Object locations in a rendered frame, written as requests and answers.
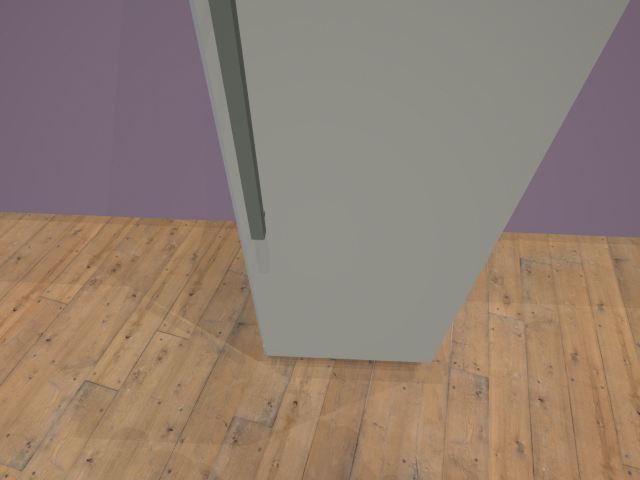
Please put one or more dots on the handle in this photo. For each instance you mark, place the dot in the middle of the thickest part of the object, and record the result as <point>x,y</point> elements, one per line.
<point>228,42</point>

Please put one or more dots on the fridge door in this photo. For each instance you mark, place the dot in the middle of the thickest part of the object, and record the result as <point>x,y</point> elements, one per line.
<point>394,139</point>

